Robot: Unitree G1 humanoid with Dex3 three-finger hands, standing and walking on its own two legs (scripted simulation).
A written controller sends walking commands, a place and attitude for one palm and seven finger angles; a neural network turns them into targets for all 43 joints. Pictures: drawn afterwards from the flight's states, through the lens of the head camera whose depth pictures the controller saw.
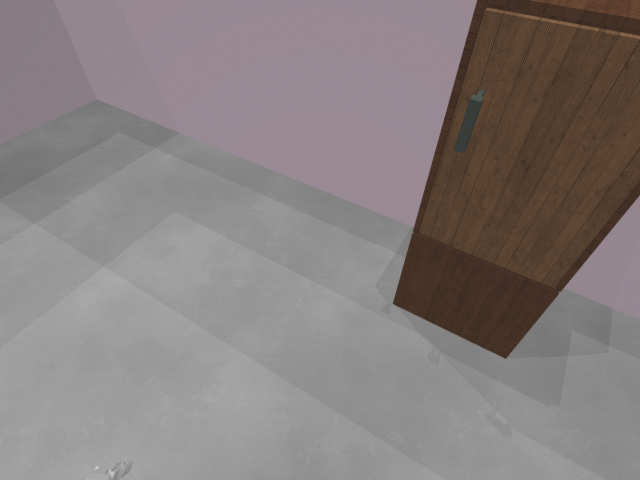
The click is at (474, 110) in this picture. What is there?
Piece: cupboard door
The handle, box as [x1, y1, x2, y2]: [454, 89, 484, 152]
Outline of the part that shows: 480,89 476,95 473,94 469,99 454,146 455,150 463,152 466,147 483,98 482,96 484,90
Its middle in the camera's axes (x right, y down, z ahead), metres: +0.32 -0.25 +0.82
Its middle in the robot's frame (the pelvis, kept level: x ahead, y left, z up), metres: +0.81 -0.28 +0.05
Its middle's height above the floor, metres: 0.82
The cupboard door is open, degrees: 0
